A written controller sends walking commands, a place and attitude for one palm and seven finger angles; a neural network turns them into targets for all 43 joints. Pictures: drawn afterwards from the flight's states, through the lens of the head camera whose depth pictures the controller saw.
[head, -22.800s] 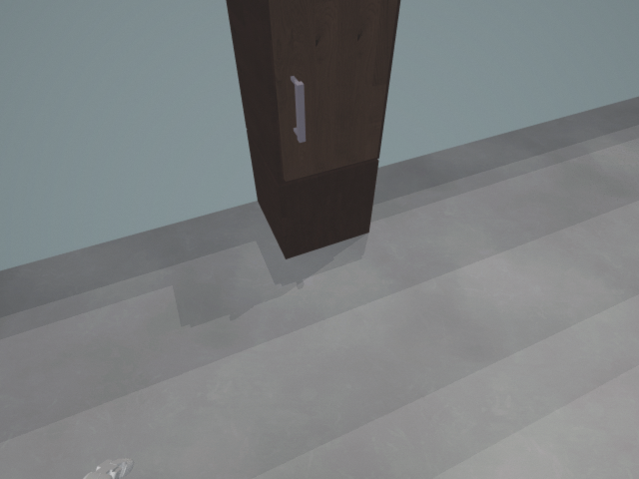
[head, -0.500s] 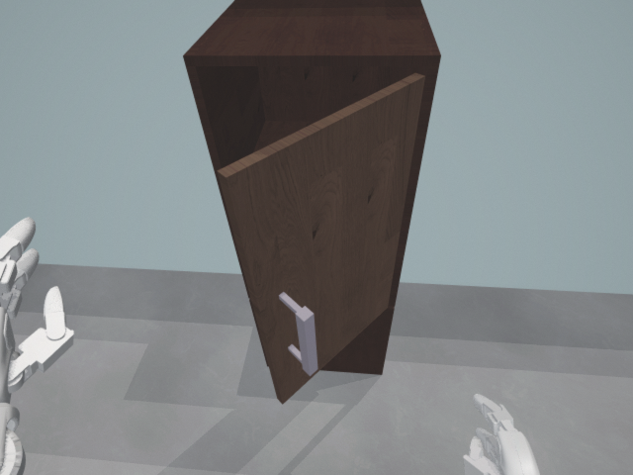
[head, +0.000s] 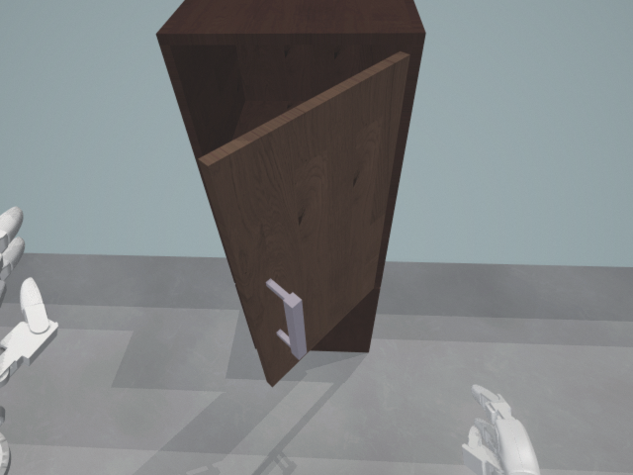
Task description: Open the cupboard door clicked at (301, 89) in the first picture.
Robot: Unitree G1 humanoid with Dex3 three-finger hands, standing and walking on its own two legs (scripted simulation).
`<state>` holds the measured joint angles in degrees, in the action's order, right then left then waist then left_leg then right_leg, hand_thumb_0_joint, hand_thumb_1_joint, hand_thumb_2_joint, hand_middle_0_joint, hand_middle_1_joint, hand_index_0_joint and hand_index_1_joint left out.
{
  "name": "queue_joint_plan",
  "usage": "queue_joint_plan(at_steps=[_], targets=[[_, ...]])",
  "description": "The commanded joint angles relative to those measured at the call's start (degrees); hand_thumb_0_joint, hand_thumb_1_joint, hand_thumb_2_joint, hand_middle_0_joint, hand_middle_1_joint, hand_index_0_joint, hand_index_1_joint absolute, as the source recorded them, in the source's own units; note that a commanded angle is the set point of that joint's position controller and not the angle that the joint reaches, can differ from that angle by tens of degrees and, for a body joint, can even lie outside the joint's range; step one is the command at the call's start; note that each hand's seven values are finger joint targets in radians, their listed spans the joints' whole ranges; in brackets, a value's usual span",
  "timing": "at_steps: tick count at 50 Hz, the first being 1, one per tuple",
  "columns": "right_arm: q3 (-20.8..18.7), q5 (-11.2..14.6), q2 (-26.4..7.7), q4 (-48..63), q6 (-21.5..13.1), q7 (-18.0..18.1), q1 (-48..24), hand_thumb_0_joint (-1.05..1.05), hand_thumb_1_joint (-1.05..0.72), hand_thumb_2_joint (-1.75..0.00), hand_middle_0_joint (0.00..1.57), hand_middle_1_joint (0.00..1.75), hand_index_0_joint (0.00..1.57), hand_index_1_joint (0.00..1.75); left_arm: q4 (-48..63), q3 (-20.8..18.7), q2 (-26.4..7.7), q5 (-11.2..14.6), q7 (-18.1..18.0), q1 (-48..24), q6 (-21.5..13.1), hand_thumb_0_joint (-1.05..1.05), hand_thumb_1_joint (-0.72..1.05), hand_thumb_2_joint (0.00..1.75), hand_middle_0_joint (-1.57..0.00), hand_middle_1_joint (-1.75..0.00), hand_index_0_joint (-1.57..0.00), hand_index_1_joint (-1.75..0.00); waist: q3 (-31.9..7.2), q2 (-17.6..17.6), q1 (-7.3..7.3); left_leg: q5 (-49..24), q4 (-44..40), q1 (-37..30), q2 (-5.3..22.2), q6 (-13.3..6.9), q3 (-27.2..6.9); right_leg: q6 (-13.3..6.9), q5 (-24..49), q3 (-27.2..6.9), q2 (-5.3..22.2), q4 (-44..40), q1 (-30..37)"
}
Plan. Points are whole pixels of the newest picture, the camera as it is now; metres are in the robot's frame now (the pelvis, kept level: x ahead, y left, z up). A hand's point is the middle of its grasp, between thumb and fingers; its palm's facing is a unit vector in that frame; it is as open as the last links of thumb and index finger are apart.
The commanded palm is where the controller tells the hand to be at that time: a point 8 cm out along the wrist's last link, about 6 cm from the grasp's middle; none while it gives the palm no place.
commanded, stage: step back with the hand held close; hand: left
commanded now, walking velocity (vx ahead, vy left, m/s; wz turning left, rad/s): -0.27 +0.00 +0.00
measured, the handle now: (287, 321) +0.36 +0.09 -0.09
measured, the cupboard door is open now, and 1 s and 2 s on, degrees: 49 49 49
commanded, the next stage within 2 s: stop stepping back and stand still in 1.14 s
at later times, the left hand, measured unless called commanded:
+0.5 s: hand out of the picture +0.12 +0.28 +0.15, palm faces +0.45 -0.75 -0.49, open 7.4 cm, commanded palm +0.07 +0.31 +0.17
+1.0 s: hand out of the picture +0.04 +0.27 +0.16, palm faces +0.48 -0.71 -0.51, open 7.4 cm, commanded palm -0.06 +0.31 +0.17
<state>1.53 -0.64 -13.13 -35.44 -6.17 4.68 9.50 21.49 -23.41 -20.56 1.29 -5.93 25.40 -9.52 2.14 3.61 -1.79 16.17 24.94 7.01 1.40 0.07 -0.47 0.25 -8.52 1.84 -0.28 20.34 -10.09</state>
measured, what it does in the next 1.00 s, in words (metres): walks backwards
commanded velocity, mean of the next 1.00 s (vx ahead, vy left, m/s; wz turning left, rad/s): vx -0.32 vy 0.00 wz -0.03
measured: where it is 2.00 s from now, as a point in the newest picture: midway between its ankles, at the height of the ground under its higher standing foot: outside the picture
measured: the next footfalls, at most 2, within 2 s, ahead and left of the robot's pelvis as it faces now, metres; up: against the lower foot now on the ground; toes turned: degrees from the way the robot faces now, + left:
right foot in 1.12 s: -0.20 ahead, -0.10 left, +0.00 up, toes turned -3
left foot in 1.38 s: -0.22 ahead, +0.08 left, +0.00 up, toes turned +7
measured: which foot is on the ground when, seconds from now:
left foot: down 0.00-1.00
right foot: down 0.00-0.92, up 0.94-1.00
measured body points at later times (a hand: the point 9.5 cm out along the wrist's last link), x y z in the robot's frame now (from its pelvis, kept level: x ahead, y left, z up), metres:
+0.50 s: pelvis -0.07 +0.01 -0.02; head -0.06 +0.02 +0.43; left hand +0.09 +0.32 +0.17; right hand +0.11 -0.22 -0.09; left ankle -0.03 +0.12 -0.74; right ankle +0.03 -0.12 -0.74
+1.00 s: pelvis -0.16 +0.00 -0.03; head -0.12 +0.01 +0.42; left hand +0.01 +0.31 +0.18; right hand +0.03 -0.24 -0.10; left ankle -0.03 +0.12 -0.74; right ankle -0.05 -0.12 -0.72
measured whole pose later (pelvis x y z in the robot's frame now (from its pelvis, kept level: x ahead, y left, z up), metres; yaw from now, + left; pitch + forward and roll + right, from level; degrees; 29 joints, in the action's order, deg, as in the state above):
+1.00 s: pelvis -0.16 +0.00 -0.03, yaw +8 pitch -1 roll -2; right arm -1.8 -1.9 -12.1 -33.6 -6.6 5.8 11.0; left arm 30.5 -25.7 -24.6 -0.9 -8.7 26.7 -13.9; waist 6.5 0.8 2.6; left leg 10.4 36.4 28.7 2.3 -3.0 -0.3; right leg 1.3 -17.8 -2.7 -4.3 47.0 -29.1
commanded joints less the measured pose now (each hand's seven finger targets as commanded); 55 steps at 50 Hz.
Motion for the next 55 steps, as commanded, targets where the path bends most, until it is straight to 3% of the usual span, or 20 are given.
queue_joint_plan(at_steps=[1,6,11,15,20,26,30,34,37,39,41,42,44,46,47,49,50,52,54,55], targets=[[-3.4,-0.14,-6.99,9.8,-0.79,0.57,-4.99,0.0,-0.9,-0.9,0.2,0.3,0.2,0.3,13.05,-6.08,-10.66,0.36,-1.21,4.28,-3.89,0.0,0.9,0.9,-0.2,-0.3,-0.2,-0.3,-11.91,0.35,1.03,-19.49,-1.87,2.95,0.11,-1.11,0.46,-1.12,18.04,-2.99,4.0,0.73,6.84],[-4.13,0.07,-6.64,12.07,1.16,1.0,-5.12,0.0,-0.9,-0.9,0.2,0.3,0.2,0.3,19.06,-10.0,-14.56,0.64,-2.11,6.99,-3.95,0.0,0.9,0.9,-0.2,-0.3,-0.2,-0.3,-16.72,-0.32,0.65,-28.85,-0.52,4.56,0.48,-0.13,-0.29,-0.74,26.9,-1.27,2.99,6.05,9.83],[-4.51,0.12,-6.83,12.52,1.96,1.6,-5.15,0.0,-0.9,-0.9,0.2,0.3,0.2,0.3,17.09,-10.1,-14.11,0.67,-2.59,6.57,-3.94,0.0,0.9,0.9,-0.2,-0.3,-0.2,-0.3,-10.81,-0.87,0.99,-22.75,-2.39,9.2,1.33,-0.68,-0.98,0.05,20.29,-1.44,1.94,6.53,6.17],[-4.61,0.19,-8.01,12.41,1.46,1.67,-4.99,0.0,-0.9,-0.9,0.2,0.3,0.2,0.3,14.61,-8.6,-12.37,-0.13,-2.65,4.71,-4.14,0.0,0.9,0.9,-0.2,-0.3,-0.2,-0.3,-6.66,1.56,0.79,-6.79,-5.95,18.74,2.74,-2.71,-2.25,0.69,10.46,-2.09,0.87,7.82,7.64],[-4.65,-0.27,-8.48,12.91,0.57,1.88,-3.56,0.0,-0.9,-0.9,0.2,0.3,0.2,0.3,16.11,-8.0,-12.03,-2.0,-3.47,1.79,-4.85,0.0,0.9,0.9,-0.2,-0.3,-0.2,-0.3,-3.8,-0.01,1.37,16.92,-6.64,30.7,2.73,-4.74,-3.55,0.12,1.01,-5.08,1.4,9.08,9.68],[-4.32,-0.61,-7.79,12.73,-0.72,1.89,-1.67,0.0,-0.9,-0.9,0.2,0.3,0.2,0.3,20.27,-8.21,-12.86,-2.71,-4.4,-2.03,-6.2,0.0,0.9,0.9,-0.2,-0.3,-0.2,-0.3,-3.33,-1.81,2.33,22.3,-2.97,30.26,1.39,-4.54,-4.43,-0.76,-11.75,-7.92,2.63,5.39,2.69],[-4.36,0.08,-7.97,12.57,-2.0,1.62,-2.35,0.0,-0.9,-0.9,0.2,0.3,0.2,0.3,20.6,-10.33,-14.62,-2.6,-4.42,-1.64,-7.53,0.0,0.9,0.9,-0.2,-0.3,-0.2,-0.3,-4.15,4.72,1.76,24.64,-6.84,35.32,3.23,-5.32,-6.44,0.18,-7.91,-5.88,0.2,11.67,7.4],[-4.75,0.48,-7.65,12.26,-3.07,0.92,-1.84,0.0,-0.9,-0.9,0.2,0.3,0.2,0.3,19.89,-12.05,-14.9,-2.07,-4.02,2.89,-8.61,0.0,0.9,0.9,-0.2,-0.3,-0.2,-0.3,-6.64,1.74,1.42,21.21,-3.3,35.54,2.09,-5.2,-4.7,-0.18,1.54,-8.04,0.18,13.31,9.45],[-5.59,0.37,-7.89,11.71,-3.24,0.41,-1.63,0.0,-0.9,-0.9,0.2,0.3,0.2,0.3,17.3,-12.88,-14.61,-2.1,-3.6,4.25,-9.23,0.0,0.9,0.9,-0.2,-0.3,-0.2,-0.3,-5.06,-3.28,1.51,25.92,2.56,36.61,0.77,-5.04,-2.8,-1.36,-5.89,-14.21,2.76,8.47,5.74],[-5.59,0.31,-7.44,10.54,-2.75,-0.02,-0.62,0.0,-0.9,-0.9,0.2,0.3,0.2,0.3,17.13,-11.53,-14.11,-1.31,-3.58,2.74,-8.76,0.0,0.9,0.9,-0.2,-0.3,-0.2,-0.3,-4.84,-9.53,1.98,20.13,9.17,27.82,-1.26,-3.17,-1.29,-3.35,-11.43,-17.37,6.34,1.37,-4.64],[-5.1,0.04,-6.7,9.05,-2.33,-0.16,-0.93,0.0,-0.9,-0.9,0.2,0.3,0.2,0.3,16.86,-9.41,-13.65,-0.32,-3.85,0.93,-8.42,0.0,0.9,0.9,-0.2,-0.3,-0.2,-0.3,-4.12,-11.22,3.01,13.41,12.2,15.89,-2.51,-1.71,-0.02,-3.65,-15.28,-16.01,8.04,-3.32,-16.89],[-5.23,0.13,-6.97,8.63,-2.12,-0.05,-0.87,0.0,-0.9,-0.9,0.2,0.3,0.2,0.3,16.72,-9.17,-13.88,-0.1,-3.99,0.28,-8.36,0.0,0.9,0.9,-0.2,-0.3,-0.2,-0.3,-3.98,-10.67,3.35,13.82,11.23,13.6,-2.04,-1.92,-0.77,-2.87,-17.68,-13.98,7.17,-3.4,-19.62],[-5.24,-0.07,-7.47,8.97,-1.98,0.73,-0.62,0.0,-0.9,-0.9,0.2,0.3,0.2,0.3,18.11,-9.49,-13.9,-0.13,-4.38,0.43,-8.6,0.0,0.9,0.9,-0.2,-0.3,-0.2,-0.3,-4.42,-5.82,3.52,20.04,3.37,18.53,0.94,-3.79,-5.65,-0.85,-19.78,-9.97,3.19,2.72,-16.15],[-5.45,-0.77,-8.12,10.05,-2.46,1.65,-2.3,0.0,-0.9,-0.9,0.2,0.3,0.2,0.3,20.91,-10.51,-13.12,-1.39,-4.8,0.85,-8.89,0.0,0.9,0.9,-0.2,-0.3,-0.2,-0.3,-5.3,6.13,2.71,31.55,-10.73,36.68,9.28,-7.61,-14.63,1.01,-11.53,-5.02,-3.39,22.35,0.79],[-5.51,-1.84,-7.7,10.05,-2.77,1.93,-2.97,0.0,-0.9,-0.9,0.2,0.3,0.2,0.3,22.88,-11.2,-12.89,-2.16,-5.32,0.21,-8.88,0.0,0.9,0.9,-0.2,-0.3,-0.2,-0.3,-7.72,11.03,2.09,31.08,-15.61,41.87,14.21,-9.72,-19.18,1.42,-8.68,-2.36,-6.93,34.45,7.5],[-6.59,-1.93,-5.98,9.12,-4.41,1.71,-1.9,0.0,-0.9,-0.9,0.2,0.3,0.2,0.3,27.64,-13.43,-15.98,-1.72,-5.17,-1.55,-9.09,0.0,0.9,0.9,-0.2,-0.3,-0.2,-0.3,-12.04,10.76,2.05,13.98,-12.15,31.09,16.57,-10.52,-14.89,1.14,-14.76,-4.07,-5.7,44.77,0.66],[-6.86,-1.63,-5.82,9.29,-5.3,1.52,-2.66,0.0,-0.9,-0.9,0.2,0.3,0.2,0.3,28.29,-14.21,-16.87,-1.35,-5.43,1.13,-9.45,0.0,0.9,0.9,-0.2,-0.3,-0.2,-0.3,-14.18,10.07,1.75,7.85,-8.75,25.71,15.79,-9.69,-12.13,0.9,-17.59,-4.34,-5.84,42.31,-1.13],[-7.18,0.03,-5.5,8.99,-6.47,-0.33,-4.22,0.0,-0.9,-0.9,0.2,0.3,0.2,0.3,21.86,-13.61,-14.28,0.86,-4.55,11.47,-8.22,0.0,0.9,0.9,-0.2,-0.3,-0.2,-0.3,-13.58,12.11,0.27,8.75,-8.04,18.22,14.05,-6.37,-4.42,-0.44,-21.02,-1.7,-3.25,32.88,-3.45],[-6.59,0.19,-4.99,8.94,-5.89,-0.98,-5.28,0.0,-0.9,-0.9,0.2,0.3,0.2,0.3,20.31,-13.43,-14.66,2.18,-4.07,11.24,-7.93,0.0,0.9,0.9,-0.2,-0.3,-0.2,-0.3,-6.24,11.48,0.84,11.12,-4.29,22.29,12.44,-3.06,-0.77,-2.86,-24.12,-2.81,-1.39,16.7,-4.53],[-6.35,-0.28,-5.0,8.26,-5.79,-0.99,-5.54,0.0,-0.9,-0.9,0.2,0.3,0.2,0.3,21.09,-13.41,-15.48,1.81,-3.62,7.7,-8.64,0.0,0.9,0.9,-0.2,-0.3,-0.2,-0.3,-1.69,5.51,1.59,11.37,2.52,20.54,9.16,-1.36,1.0,-4.55,-20.15,-9.32,2.2,4.11,-10.54]])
